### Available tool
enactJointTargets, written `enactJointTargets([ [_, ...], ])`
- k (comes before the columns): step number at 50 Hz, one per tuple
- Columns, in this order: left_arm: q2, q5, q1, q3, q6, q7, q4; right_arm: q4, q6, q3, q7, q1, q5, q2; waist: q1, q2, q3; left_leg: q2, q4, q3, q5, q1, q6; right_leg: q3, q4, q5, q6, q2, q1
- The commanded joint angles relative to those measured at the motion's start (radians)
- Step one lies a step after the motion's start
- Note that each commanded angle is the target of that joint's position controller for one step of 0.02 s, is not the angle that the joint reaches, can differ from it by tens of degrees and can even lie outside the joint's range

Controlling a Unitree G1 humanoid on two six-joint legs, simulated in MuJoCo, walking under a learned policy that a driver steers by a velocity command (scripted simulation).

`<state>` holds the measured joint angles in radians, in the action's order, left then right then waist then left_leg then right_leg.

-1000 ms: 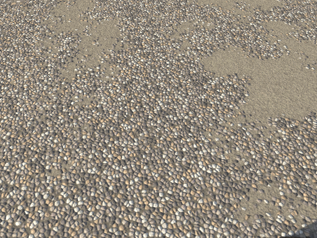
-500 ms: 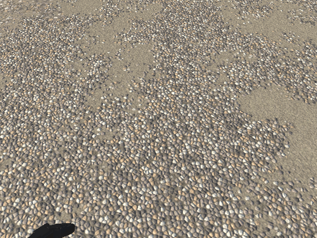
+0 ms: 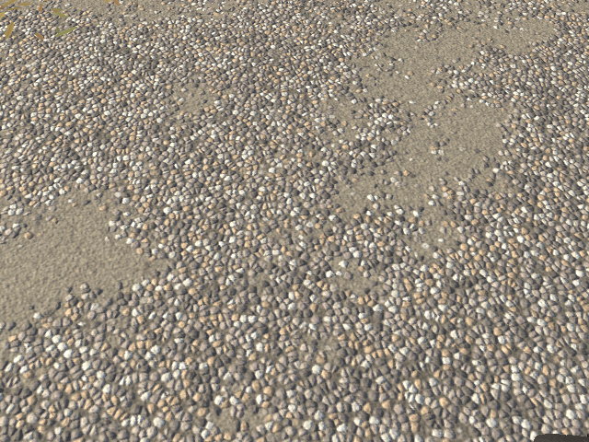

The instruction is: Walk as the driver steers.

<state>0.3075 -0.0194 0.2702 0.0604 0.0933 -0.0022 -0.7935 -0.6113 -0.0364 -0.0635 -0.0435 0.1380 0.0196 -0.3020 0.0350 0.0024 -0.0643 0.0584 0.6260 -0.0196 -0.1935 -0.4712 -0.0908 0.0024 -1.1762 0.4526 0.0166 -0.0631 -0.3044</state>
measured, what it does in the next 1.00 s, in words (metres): walks ahead, turning left: right foot, then left foot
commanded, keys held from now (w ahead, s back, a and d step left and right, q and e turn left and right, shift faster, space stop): w+q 0.28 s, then q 0.62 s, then w+q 0.10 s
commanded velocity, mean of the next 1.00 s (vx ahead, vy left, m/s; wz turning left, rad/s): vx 0.26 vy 0.00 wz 0.60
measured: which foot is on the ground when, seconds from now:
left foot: down 0.00-0.40, up 0.42-0.84, down 0.86-1.00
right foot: up 0.00-0.38, down 0.40-0.86, up 0.88-1.00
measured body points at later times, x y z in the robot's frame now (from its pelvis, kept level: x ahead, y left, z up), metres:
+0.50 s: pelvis +0.26 -0.03 +0.01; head +0.30 -0.03 +0.45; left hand +0.40 +0.27 -0.06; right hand +0.41 -0.29 -0.11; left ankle +0.12 +0.06 -0.63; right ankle +0.38 -0.12 -0.72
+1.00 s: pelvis +0.31 +0.03 +0.02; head +0.33 +0.07 +0.47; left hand +0.28 +0.35 -0.10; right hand +0.61 -0.12 -0.05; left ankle +0.28 +0.12 -0.72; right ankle +0.38 -0.11 -0.65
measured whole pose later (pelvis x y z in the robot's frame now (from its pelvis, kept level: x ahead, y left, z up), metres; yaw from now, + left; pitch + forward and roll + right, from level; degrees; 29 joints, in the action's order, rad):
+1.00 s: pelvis +0.31 +0.03 +0.02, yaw +35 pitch +2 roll -2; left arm 0.34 0.00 0.10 0.08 0.00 0.00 -0.76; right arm -0.58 0.02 -0.07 0.01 0.21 0.01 -0.31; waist 0.00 -0.04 -0.04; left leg 0.02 0.50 0.04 -0.22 -0.32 -0.06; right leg -0.02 -1.03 0.43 0.04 -0.03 -0.50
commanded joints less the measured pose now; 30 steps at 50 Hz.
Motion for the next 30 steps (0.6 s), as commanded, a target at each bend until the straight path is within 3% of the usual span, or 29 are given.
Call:
enactJointTargets([
  [1,0.135,0.02,-0.061,0.025,0.044,0.008,0.118,0.04,-0.021,-0.041,0.01,0.12,-0.009,-0.134,-0.056,0.018,0.158,-0.274,-0.337,0.467,0.071,0.448,-0.199,0.083,-0.021,-0.107,-0.015,-0.059,-0.425],
  [2,0.136,0.026,-0.042,0.028,0.031,0.007,0.116,0.053,-0.021,-0.036,0.013,0.087,-0.02,-0.126,-0.025,0.047,0.139,-0.251,-0.36,0.43,0.136,0.362,-0.196,0.086,0.008,-0.134,-0.009,-0.071,-0.361],
  [5,0.102,0.038,-0.046,0.022,0.006,0.01,0.115,0.038,-0.03,-0.039,0.027,0.088,-0.016,-0.132,-0.009,0.044,0.117,-0.218,-0.395,0.354,0.259,0.253,-0.211,0.062,0.114,-0.198,0.029,-0.054,-0.32],
  [8,0.068,0.041,-0.157,0.008,0.003,0.009,0.143,0.01,-0.027,-0.044,0.046,0.134,-0.008,-0.147,-0.043,0.046,0.083,-0.178,-0.394,0.298,0.252,0.229,-0.18,0.059,0.313,-0.379,0.054,-0.026,-0.335],
  [11,0.047,0.03,-0.268,-0.003,0.013,-0.005,0.168,-0.014,-0.019,-0.046,0.055,0.177,0.001,-0.153,-0.088,0.07,0.065,-0.149,-0.378,0.286,0.155,0.214,-0.14,0.054,0.525,-0.524,0.052,0.023,-0.265],
  [14,0.067,0.016,-0.332,0.001,0.025,-0.02,0.19,-0.04,-0.012,-0.049,0.057,0.224,0.008,-0.158,-0.11,0.082,0.054,-0.174,-0.335,0.351,0.1,0.254,-0.13,0.068,0.622,-0.532,0.039,0.05,-0.222],
  [16,0.094,0.024,-0.323,0.014,0.031,-0.024,0.194,-0.048,0.001,-0.049,0.063,0.23,0.006,-0.153,-0.096,0.102,0.055,-0.176,-0.246,0.399,0.195,0.315,-0.105,0.074,0.682,-0.469,0.018,0.075,-0.192],
  [18,0.11,0.03,-0.249,0.027,0.038,-0.022,0.179,-0.038,0.016,-0.05,0.07,0.203,0.005,-0.145,-0.054,0.136,0.091,-0.152,-0.134,0.428,0.302,0.348,-0.063,0.059,0.733,-0.44,-0.016,0.092,-0.092],
  [19,0.126,0.041,-0.179,0.036,0.043,-0.015,0.168,-0.023,0.018,-0.042,0.071,0.179,0.005,-0.12,-0.012,0.126,0.143,-0.099,-0.028,0.4,0.336,0.322,-0.023,0.058,0.776,-0.54,-0.046,0.06,0.042],
  [20,0.188,0.06,-0.059,0.05,0.043,-0.007,0.165,0.012,0.014,-0.024,0.072,0.165,-0.012,-0.068,0.034,0.027,0.287,-0.039,0.226,0.332,0.161,0.197,0.028,0.194,0.711,-0.797,-0.118,-0.119,0.306],
  [21,0.225,0.069,0.002,0.056,0.022,-0.005,0.15,0.005,0.011,-0.006,0.069,0.372,-0.006,-0.011,-0.038,-0.273,0.449,0.097,0.539,0.225,-0.541,-0.102,0.1,0.54,0.673,-1.014,-0.314,-0.397,0.64],
  [22,0.175,0.031,0.008,0.051,0.004,-0.01,0.149,-0.014,0.012,-0.024,0.067,0.411,0.004,-0.124,-0.031,-0.252,0.471,0.011,0.686,0.228,-0.504,-0.197,0.125,0.665,0.718,-0.793,-0.332,-0.428,0.619],
  [23,0.107,0.029,-0.035,0.032,-0.009,-0.002,0.173,-0.008,0.026,-0.043,0.07,0.292,0.01,-0.177,0.005,-0.159,0.337,-0.023,0.731,0.2,-0.419,-0.244,0.149,0.51,0.745,-0.706,-0.284,-0.358,0.511],
  [24,0.079,0.034,-0.091,0.019,-0.024,0.003,0.176,0.009,0.042,-0.048,0.076,0.215,0.005,-0.183,0.0,-0.095,0.251,-0.052,0.709,0.159,-0.356,-0.24,0.162,0.38,0.767,-0.693,-0.249,-0.302,0.387],
  [25,0.066,0.035,-0.133,0.012,-0.033,0.005,0.175,0.02,0.058,-0.053,0.079,0.182,-0.001,-0.176,-0.017,-0.09,0.185,-0.077,0.679,0.144,-0.324,-0.217,0.17,0.298,0.787,-0.7,-0.236,-0.256,0.275],
  [27,0.082,0.046,-0.175,0.017,-0.038,0.008,0.159,0.022,0.083,-0.044,0.079,0.205,0.006,-0.115,-0.057,-0.139,0.123,-0.096,0.585,0.094,-0.278,-0.108,0.17,0.168,0.858,-0.672,-0.223,-0.195,0.1],
  [28,0.092,0.049,-0.182,0.021,-0.037,0.009,0.15,0.027,0.086,-0.038,0.08,0.205,0.005,-0.088,-0.06,-0.154,0.121,-0.095,0.539,0.074,-0.262,-0.09,0.172,0.131,0.878,-0.697,-0.235,-0.192,0.085],
  [30,0.117,0.044,-0.181,0.032,-0.038,0.013,0.134,0.043,0.088,-0.033,0.078,0.174,-0.004,-0.074,-0.053,-0.144,0.15,-0.112,0.458,0.067,-0.21,-0.085,0.172,0.1,0.892,-0.755,-0.261,-0.226,0.116],
])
